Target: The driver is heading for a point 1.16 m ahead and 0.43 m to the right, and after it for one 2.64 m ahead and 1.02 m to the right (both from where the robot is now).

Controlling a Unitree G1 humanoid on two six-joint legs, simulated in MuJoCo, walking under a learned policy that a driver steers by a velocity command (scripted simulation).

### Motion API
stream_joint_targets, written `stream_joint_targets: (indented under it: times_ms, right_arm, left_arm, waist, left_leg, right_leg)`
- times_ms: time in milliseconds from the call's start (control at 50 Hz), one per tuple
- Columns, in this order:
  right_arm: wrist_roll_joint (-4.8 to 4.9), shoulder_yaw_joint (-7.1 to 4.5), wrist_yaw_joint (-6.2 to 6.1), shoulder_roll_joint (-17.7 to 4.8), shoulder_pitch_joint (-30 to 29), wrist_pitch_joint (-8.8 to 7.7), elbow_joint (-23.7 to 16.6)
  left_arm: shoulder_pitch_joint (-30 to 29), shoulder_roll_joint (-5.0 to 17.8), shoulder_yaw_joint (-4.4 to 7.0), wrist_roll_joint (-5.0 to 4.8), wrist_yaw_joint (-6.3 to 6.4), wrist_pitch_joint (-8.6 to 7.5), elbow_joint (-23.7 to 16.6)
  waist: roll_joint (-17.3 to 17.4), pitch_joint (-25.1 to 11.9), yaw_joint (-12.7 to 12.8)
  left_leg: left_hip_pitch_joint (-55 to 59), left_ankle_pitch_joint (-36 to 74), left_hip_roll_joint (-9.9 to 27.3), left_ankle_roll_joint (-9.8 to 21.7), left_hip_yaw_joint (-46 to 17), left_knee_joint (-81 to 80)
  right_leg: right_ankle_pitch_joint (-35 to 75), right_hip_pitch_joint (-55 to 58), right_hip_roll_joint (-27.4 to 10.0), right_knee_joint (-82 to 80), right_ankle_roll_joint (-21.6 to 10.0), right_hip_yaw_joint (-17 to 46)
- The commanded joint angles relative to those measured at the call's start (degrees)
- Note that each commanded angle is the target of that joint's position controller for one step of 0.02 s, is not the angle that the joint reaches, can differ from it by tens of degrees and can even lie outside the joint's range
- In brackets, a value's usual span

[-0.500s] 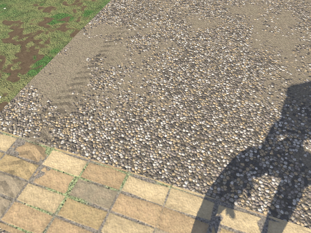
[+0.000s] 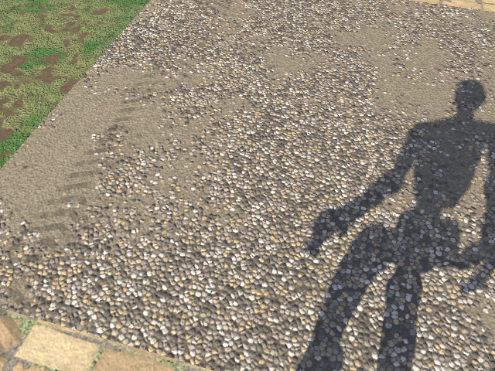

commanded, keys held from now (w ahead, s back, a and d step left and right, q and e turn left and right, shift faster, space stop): w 0.64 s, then w+e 0.36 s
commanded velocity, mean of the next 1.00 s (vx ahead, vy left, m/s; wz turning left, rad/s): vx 0.50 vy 0.00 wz -0.11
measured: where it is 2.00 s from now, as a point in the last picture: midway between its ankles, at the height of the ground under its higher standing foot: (309, 222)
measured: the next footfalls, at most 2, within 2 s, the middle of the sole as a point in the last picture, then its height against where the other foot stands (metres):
right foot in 0.30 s outside the picture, level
left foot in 0.86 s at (222, 327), level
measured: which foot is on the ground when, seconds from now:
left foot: down 0.00-0.32, up 0.34-0.84, down 0.86-1.00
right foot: up 0.00-0.28, down 0.30-0.88, up 0.90-1.00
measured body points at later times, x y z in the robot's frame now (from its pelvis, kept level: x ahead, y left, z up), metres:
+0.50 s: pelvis +0.27 -0.08 +0.00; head +0.29 -0.10 +0.45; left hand +0.33 +0.18 -0.12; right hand +0.36 -0.35 -0.14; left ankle +0.27 +0.08 -0.66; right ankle +0.29 -0.16 -0.74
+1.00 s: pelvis +0.54 -0.02 -0.01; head +0.57 -0.01 +0.44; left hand +0.60 +0.24 -0.15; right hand +0.64 -0.30 -0.12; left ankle +0.60 +0.07 -0.74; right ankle +0.44 -0.16 -0.65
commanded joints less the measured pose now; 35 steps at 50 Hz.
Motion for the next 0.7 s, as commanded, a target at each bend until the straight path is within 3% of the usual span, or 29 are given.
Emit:
stream_joint_targets:
  times_ms: [20,120,180,220,260,280,300,320,340,360,380,400,420,440,480,520,620,700]
  right_arm:
    - [0.09,-1.22,-1.15,-7.58,-2.19,-0.94,-3.16]
    - [1.15,-1.55,-2.01,-9.46,3.41,-0.07,-1.84]
    - [1.46,-1.68,-2.04,-9.61,6.18,0.64,-0.57]
    - [1.48,-1.93,-2.18,-9.95,6.59,1.21,-0.15]
    - [1.52,-2.27,-2.29,-10.82,5.25,1.82,-0.31]
    - [1.36,-2.12,-2.3,-10.61,3.95,2.11,-0.68]
    - [0.71,-1.38,-2.26,-8.72,3.37,2.22,-1.41]
    - [0.05,0.34,-1.97,-3.63,7.37,1.4,-3.07]
    - [1.01,1.15,-1.63,-1.4,9.67,-0.13,-2.36]
    - [2.35,-0.5,-1.4,-8.11,5.38,-1.19,-3.1]
    - [2.89,-0.88,-1.41,-9.47,0.69,-1.57,-4.58]
    - [2.25,-1.01,-1.74,-8.76,-1.57,-1.34,-4.91]
    - [1.47,-1.45,-2.05,-8.22,-1.85,-0.61,-4.93]
    - [1.31,-1.43,-2.08,-6.86,-0.78,0.25,-4.69]
    - [1.19,-1.36,-2.22,-5.0,0.27,1.41,-4.42]
    - [0.84,-1.63,-2.39,-5.26,-3.2,1.79,-5.79]
    - [0.72,-1.47,-1.87,-4.02,-13.85,1.4,-9.01]
    - [1.1,-1.19,-1.14,-3.99,-21.62,0.82,-11.45]
  left_arm:
    - [1.88,2.43,0.69,0.68,0.38,0.3,-2.44]
    - [-8.96,1.63,0.27,0.01,-0.55,-0.35,-5.23]
    - [-13.55,1.96,0.07,-0.49,-1.61,-0.63,-6.99]
    - [-14.57,2.75,0.19,-0.59,-2.37,-1.09,-8.0]
    - [-11.01,4.34,0.86,-0.55,-2.77,-1.59,-7.6]
    - [-5.12,6.01,1.88,-0.42,-2.67,-1.74,-5.96]
    - [5.78,9.44,3.5,-0.3,-2.27,-1.87,-2.79]
    - [15.42,16.01,5.08,0.89,-1.96,-1.69,-1.19]
    - [17.61,14.36,4.63,0.65,-2.29,-1.34,-0.27]
    - [13.72,9.89,3.19,0.36,-2.37,-1.5,-0.98]
    - [8.32,7.49,2.39,0.32,-2.3,-1.4,-2.34]
    - [3.82,5.89,1.78,0.52,-2.57,-1.34,-3.05]
    - [1.68,4.34,1.32,0.77,-2.79,-1.47,-3.28]
    - [1.25,3.64,1.12,1.04,-3.02,-1.5,-2.82]
    - [3.23,4.5,1.4,0.99,-2.97,-1.79,-1.34]
    - [5.27,6.1,1.85,1.06,-2.39,-1.79,-0.2]
    - [9.22,6.84,1.85,0.61,-1.03,-0.91,1.56]
    - [14.0,7.19,1.96,-0.14,-0.72,-0.32,3.74]
  waist:
    - [4.47,3.07,2.64]
    - [4.74,3.28,-1.33]
    - [5.24,4.49,-2.86]
    - [5.64,4.66,-2.47]
    - [6.73,2.85,0.2]
    - [6.64,-0.44,3.58]
    - [4.9,-7.45,7.94]
    - [-6.31,-17.32,8.69]
    - [-15.03,-22.36,7.98]
    - [-9.4,-15.51,7.82]
    - [-5.79,-9.68,6.35]
    - [-1.36,-5.67,4.49]
    - [-1.29,-3.53,2.74]
    - [-2.12,-2.63,1.47]
    - [-1.79,-1.47,0.44]
    - [-0.75,0.1,0.71]
    - [-1.08,2.22,3.36]
    - [-0.77,4.63,5.79]
  left_leg:
    - [-5.33,3.75,16.24,9.82,-12.43,-11.64]
    - [0.79,4.19,15.54,7.03,-9.29,-10.39]
    - [6.26,3.2,17.62,6.75,-9.84,-7.96]
    - [9.76,3.86,19.39,6.11,-10.65,-5.51]
    - [11.09,10.8,20.0,4.99,-10.76,-1.04]
    - [10.38,20.38,17.97,3.8,-8.89,5.88]
    - [4.92,23.44,14.4,2.02,-5.88,19.16]
    - [-15.42,6.32,7.24,-1.9,-1.22,42.37]
    - [-29.48,-23.9,1.59,-2.96,-6.52,55.34]
    - [-34.95,-22.13,5.49,-1.63,-10.82,60.82]
    - [-35.32,-16.76,8.63,-0.84,-9.29,60.02]
    - [-32.82,-12.03,10.99,-1.16,-8.01,56.48]
    - [-29.79,-9.05,12.79,-1.4,-8.08,52.65]
    - [-26.78,-7.29,13.45,-1.73,-7.91,50.76]
    - [-25.87,-5.22,13.53,-2.52,-7.04,48.37]
    - [-29.61,-1.01,13.81,-3.42,-6.91,43.72]
    - [-31.05,11.56,12.57,-4.19,-5.45,26.86]
    - [-30.13,12.63,10.52,-4.24,-4.68,18.04]
  right_leg:
    - [8.68,-1.85,-2.43,-8.17,1.58,0.16]
    - [17.54,0.25,0.67,-26.55,2.2,-2.44]
    - [14.87,-0.19,1.58,-31.57,1.72,-2.65]
    - [10.69,0.38,2.11,-34.08,0.3,-2.6]
    - [6.71,6.64,3.77,-36.39,-1.4,-3.9]
    - [5.98,14.83,5.7,-37.72,-2.67,-5.49]
    - [7.21,29.75,4.25,-36.86,-4.99,-3.57]
    - [5.15,53.04,-10.47,-37.54,-12.42,17.3]
    - [-2.02,61.23,-16.81,-46.8,-17.51,38.43]
    - [-4.07,55.62,-14.92,-47.92,-14.59,33.82]
    - [-0.31,47.55,-12.85,-48.54,-12.36,24.76]
    - [4.73,39.36,-10.23,-50.69,-11.28,18.35]
    - [7.45,34.11,-7.89,-52.69,-10.24,13.9]
    - [8.73,30.74,-6.44,-54.44,-9.86,11.22]
    - [13.91,28.27,-5.37,-56.27,-10.66,7.58]
    - [17.65,28.94,-5.41,-57.32,-11.08,5.54]
    - [16.52,30.99,-3.77,-58.74,-9.24,1.12]
    - [13.34,34.78,-4.63,-57.69,-9.13,2.37]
